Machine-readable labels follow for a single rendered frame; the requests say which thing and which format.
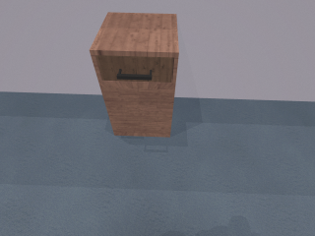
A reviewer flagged drawer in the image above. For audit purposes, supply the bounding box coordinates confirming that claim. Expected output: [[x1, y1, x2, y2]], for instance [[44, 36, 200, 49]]
[[95, 55, 173, 83]]

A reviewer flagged cabinet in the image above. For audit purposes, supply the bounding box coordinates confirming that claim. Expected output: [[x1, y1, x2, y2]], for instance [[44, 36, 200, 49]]
[[90, 12, 179, 138]]

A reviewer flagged handle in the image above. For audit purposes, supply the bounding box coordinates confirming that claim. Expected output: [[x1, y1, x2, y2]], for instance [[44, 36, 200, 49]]
[[116, 69, 153, 81]]

